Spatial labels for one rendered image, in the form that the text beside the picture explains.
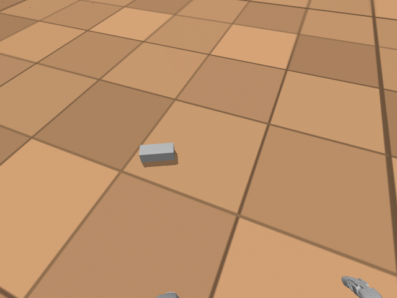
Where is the carton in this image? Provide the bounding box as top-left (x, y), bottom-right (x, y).
top-left (139, 143), bottom-right (175, 163)

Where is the right robot hand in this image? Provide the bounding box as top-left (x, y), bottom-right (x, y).
top-left (341, 276), bottom-right (382, 298)

